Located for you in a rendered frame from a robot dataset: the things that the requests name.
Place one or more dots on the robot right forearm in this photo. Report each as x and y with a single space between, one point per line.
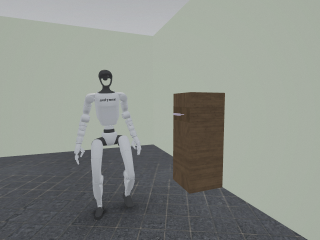
81 131

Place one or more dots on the left robot hand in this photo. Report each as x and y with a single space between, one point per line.
136 141

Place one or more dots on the robot left forearm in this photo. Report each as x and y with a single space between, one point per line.
131 127

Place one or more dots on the robot thigh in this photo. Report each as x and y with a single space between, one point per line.
96 160
126 153

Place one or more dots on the right robot thigh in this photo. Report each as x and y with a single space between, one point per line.
96 160

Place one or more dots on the robot left upper arm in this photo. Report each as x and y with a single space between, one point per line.
124 105

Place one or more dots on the right robot hand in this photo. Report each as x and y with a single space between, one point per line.
77 149

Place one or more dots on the robot right upper arm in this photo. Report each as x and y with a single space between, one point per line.
89 98

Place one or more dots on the left robot thigh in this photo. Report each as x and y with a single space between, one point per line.
126 153

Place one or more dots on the cabinet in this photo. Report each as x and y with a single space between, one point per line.
198 145

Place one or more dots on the drawer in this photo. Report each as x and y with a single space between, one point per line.
182 110

